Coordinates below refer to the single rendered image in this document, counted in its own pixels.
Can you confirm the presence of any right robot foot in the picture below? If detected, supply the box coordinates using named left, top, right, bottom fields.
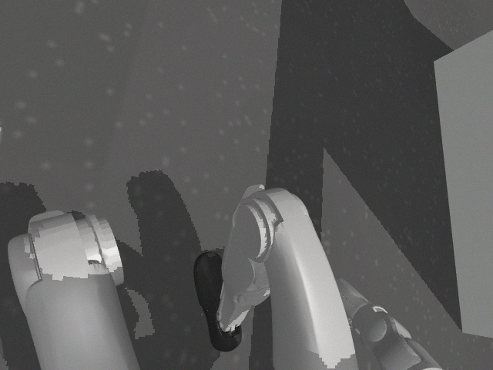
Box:
left=193, top=252, right=242, bottom=352

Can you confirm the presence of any right robot hand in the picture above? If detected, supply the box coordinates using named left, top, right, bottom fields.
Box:
left=334, top=277, right=371, bottom=328

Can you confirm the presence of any right robot arm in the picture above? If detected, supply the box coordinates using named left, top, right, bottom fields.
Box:
left=352, top=304, right=443, bottom=370

